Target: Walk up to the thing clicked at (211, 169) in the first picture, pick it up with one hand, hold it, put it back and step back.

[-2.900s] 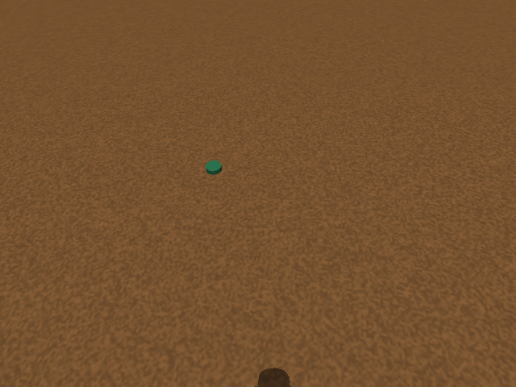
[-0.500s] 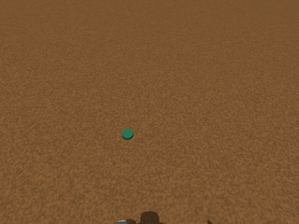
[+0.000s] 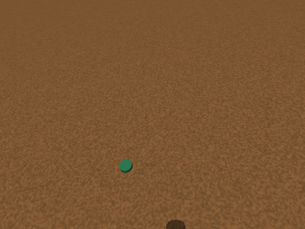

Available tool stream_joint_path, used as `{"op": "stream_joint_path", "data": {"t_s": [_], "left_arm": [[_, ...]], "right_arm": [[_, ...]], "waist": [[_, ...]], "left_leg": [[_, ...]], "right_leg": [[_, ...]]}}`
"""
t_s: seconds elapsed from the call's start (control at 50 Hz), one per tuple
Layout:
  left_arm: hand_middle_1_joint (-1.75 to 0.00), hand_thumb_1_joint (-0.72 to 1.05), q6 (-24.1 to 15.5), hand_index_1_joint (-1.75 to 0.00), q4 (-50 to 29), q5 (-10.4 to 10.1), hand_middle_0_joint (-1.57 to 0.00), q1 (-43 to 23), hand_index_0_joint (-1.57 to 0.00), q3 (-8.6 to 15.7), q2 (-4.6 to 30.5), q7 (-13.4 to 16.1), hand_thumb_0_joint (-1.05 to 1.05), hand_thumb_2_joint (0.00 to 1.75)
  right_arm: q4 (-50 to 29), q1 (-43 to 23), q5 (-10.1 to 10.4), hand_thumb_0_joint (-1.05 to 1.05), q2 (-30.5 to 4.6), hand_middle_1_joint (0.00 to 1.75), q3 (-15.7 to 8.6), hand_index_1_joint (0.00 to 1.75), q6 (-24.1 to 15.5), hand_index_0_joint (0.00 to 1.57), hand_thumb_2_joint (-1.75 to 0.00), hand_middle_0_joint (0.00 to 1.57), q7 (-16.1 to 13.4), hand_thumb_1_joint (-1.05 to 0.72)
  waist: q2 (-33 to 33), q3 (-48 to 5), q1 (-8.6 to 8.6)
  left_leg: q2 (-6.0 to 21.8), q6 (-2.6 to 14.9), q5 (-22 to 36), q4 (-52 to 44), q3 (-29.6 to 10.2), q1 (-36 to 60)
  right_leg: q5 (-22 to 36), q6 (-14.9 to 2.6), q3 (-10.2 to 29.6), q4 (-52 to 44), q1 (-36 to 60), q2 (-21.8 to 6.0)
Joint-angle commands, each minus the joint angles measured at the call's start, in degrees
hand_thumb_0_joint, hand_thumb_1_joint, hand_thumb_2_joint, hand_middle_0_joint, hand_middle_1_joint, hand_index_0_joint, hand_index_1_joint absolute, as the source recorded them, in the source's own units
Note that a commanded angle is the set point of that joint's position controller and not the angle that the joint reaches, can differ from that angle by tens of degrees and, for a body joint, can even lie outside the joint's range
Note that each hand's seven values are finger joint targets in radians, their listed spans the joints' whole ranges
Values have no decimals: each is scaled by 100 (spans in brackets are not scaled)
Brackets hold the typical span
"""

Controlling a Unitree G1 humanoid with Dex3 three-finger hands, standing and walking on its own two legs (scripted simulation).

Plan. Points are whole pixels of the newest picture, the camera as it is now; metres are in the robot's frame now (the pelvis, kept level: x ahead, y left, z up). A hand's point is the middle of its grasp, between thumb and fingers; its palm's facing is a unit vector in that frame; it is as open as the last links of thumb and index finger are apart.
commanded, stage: walk up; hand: left
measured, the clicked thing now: (125, 166) +0.70 +0.27 -0.74
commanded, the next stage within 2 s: none
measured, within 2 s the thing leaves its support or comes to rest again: neither
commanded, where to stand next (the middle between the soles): +0.31 +0.02 m, yaw +2 degrees
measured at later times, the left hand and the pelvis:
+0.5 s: hand out of the picture +0.17 +0.29 -0.15, palm faces +0.01 -0.94 -0.34, open 7.3 cm; pelvis +0.16 +0.02 +0.00, yaw +3 degrees
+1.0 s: hand (84, 189) +0.29 +0.26 -0.11, palm faces +0.01 -0.90 -0.43, open 7.3 cm; pelvis +0.23 -0.01 +0.01, yaw +3 degrees
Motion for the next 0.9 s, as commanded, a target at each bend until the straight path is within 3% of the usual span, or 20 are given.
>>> {"op": "stream_joint_path", "data": {"t_s": [0.0,0.04,0.08,0.14,0.2,0.28,0.36,0.38,0.4,0.42,0.44,0.46,0.52,0.6,0.74,0.8,0.82,0.84,0.86,0.88], "left_arm": [[-30,90,-148,-30,-332,-160,-20,743,-20,473,1838,241,0,90],[-30,90,-170,-30,-362,-202,-20,479,-20,332,1477,300,0,90],[-30,90,-194,-30,-423,-177,-20,361,-20,290,1406,314,0,90],[-30,90,-222,-30,-599,-119,-20,343,-20,303,1382,312,0,90],[-30,90,-220,-30,-647,-83,-20,532,-20,317,1399,310,0,90],[-30,90,-173,-30,-702,-67,-20,632,-20,308,1441,293,0,90],[-30,90,-114,-30,-820,-80,-20,343,-20,230,1429,310,0,90],[-30,90,-109,-30,-822,-78,-20,568,-20,105,1177,309,0,90],[-30,90,-101,-30,-883,-140,-20,843,-20,-7,794,314,0,90],[-30,90,-49,-30,-828,-133,-20,983,-20,-10,690,321,0,90],[-30,90,22,-30,-698,-92,-20,890,-20,137,1325,413,0,90],[-30,90,22,-30,-674,-63,-20,691,-20,111,1415,417,0,90],[-30,90,80,-30,-432,-134,-20,861,-20,124,1236,304,0,90],[-30,90,106,-30,-285,-116,-20,927,-20,118,1078,266,0,90],[-30,90,55,-30,-155,-85,-20,507,-20,75,796,479,0,90],[-30,90,-32,-30,-32,-46,-20,643,-20,85,997,553,0,90],[-30,90,-76,-30,-70,-5,-20,557,-20,157,1294,574,0,90],[-30,90,-104,-30,-190,9,-20,521,-20,191,1529,547,0,90],[-30,90,-65,-30,-218,-29,-20,228,-20,217,1702,534,0,90],[-30,90,-34,-30,-234,-25,-20,159,-20,242,1746,537,0,90]], "right_arm": [[-510,-201,58,0,-1176,30,-251,30,-219,20,-90,20,-96,-90],[-312,7,151,0,-995,30,-230,30,-180,20,-90,20,-57,-90],[-240,133,124,0,-882,30,-221,30,-123,20,-90,20,0,-90],[-354,-118,41,0,-796,30,-253,30,-78,20,-90,20,77,-90],[-556,-672,-10,0,-751,30,-274,30,-80,20,-90,20,140,-90],[-703,-1043,-26,0,-651,30,-271,30,-138,20,-90,20,184,-90],[-505,-417,-55,0,-761,30,-370,30,-214,20,-90,20,165,-90],[-344,75,-84,0,-994,30,-475,30,-250,20,-90,20,117,-90],[-335,589,-190,0,-1424,30,-611,30,-275,20,-90,20,55,-90],[-509,484,-114,0,-1623,30,-613,30,-285,20,-90,20,-18,-90],[-533,398,75,0,-1735,30,-660,30,-258,20,-90,20,-2,-90],[-565,196,124,0,-1550,30,-631,30,-233,20,-90,20,-18,-90],[-675,-273,125,0,-1086,30,-394,30,-290,20,-90,20,-55,-90],[-765,-565,38,0,-1069,30,-357,30,-268,20,-90,20,-47,-90],[-678,-680,9,0,-976,30,-239,30,-40,20,-90,20,-99,-90],[-672,-978,135,0,-677,30,-121,30,90,20,-90,20,-127,-90],[-630,-739,178,0,-371,30,-22,30,101,20,-90,20,-136,-90],[-607,-403,117,0,-293,30,40,30,153,20,-90,20,-129,-90],[-464,-367,67,0,-745,30,-108,30,215,20,-90,20,-166,-90],[-346,-399,15,0,-885,30,-149,30,229,20,-90,20,-190,-90]], "waist": [[-1298,104,506],[-1238,126,221],[-1424,15,129],[-1206,40,171],[-1055,159,387],[-1118,38,458],[-615,-227,-69],[81,-576,-271],[1273,-1033,-458],[1237,-914,-305],[793,-892,-360],[397,-519,-277],[193,59,35],[554,229,117],[484,-212,143],[-286,-595,394],[-1201,-821,317],[-1559,-728,181],[-1268,-503,187],[-1368,-345,239]], "left_leg": [[-184,53,87,1867,-607,-2665],[-156,57,543,1459,-727,-2190],[-239,21,897,1220,-520,-1800],[-233,-112,1075,530,-417,-1878],[-165,-100,1365,-240,-318,-1891],[-201,-35,1585,-1070,75,-1448],[-401,147,1695,-1799,272,331],[-451,316,1336,-1922,93,1282],[596,719,627,-2412,-1557,2106],[1658,1086,251,-2997,-3610,2267],[1990,1563,264,-3135,-3997,1997],[1858,1558,770,-3142,-3512,1427],[969,794,1705,-3236,-1419,306],[698,1012,1306,-3426,-790,-321],[831,1066,4288,-2146,-529,-439],[242,496,2607,-1009,-176,-545],[-140,200,1387,-320,26,-862],[-550,71,-497,145,-46,-1353],[-454,86,-936,666,-206,-1448],[-330,96,-951,764,-300,-1577]], "right_leg": [[-206,-1306,3291,-2341,1835,-1945],[1318,-755,1877,-2107,1566,-1296],[2104,-788,1228,-2035,1336,-1073],[1868,-1181,895,-2109,1352,-1174],[1329,-1128,861,-2163,1372,-1230],[1727,-1073,661,-1834,1485,-1219],[1345,-882,374,-797,575,-1076],[1440,-699,86,345,125,-714],[516,-358,-185,1913,-751,-212],[-1598,-213,108,2549,-1714,487],[-1878,-265,525,3021,-1643,153],[-1631,-260,720,3159,-1621,3],[-725,-210,890,2462,-996,-209],[-277,59,486,1648,-569,-209],[253,60,115,268,474,75],[1315,-133,288,-1134,1369,46],[1978,-368,1485,-1390,1619,-854],[793,-828,2911,-1884,1542,-1668],[-160,-1356,3062,-1984,1306,-1919],[-699,-1450,3292,-2045,1137,-1947]]}}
